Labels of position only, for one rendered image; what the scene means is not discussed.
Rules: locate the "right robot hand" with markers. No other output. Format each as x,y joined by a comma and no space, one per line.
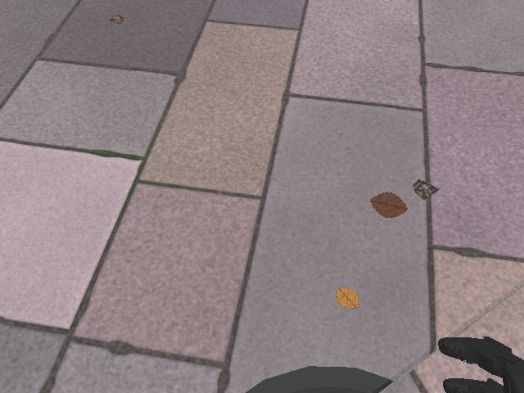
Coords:
489,354

